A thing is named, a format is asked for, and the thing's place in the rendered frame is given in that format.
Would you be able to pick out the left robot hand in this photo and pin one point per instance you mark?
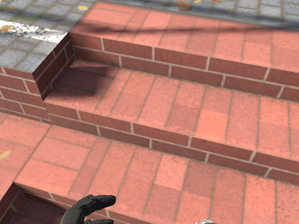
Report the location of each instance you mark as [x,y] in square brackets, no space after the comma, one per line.
[85,206]

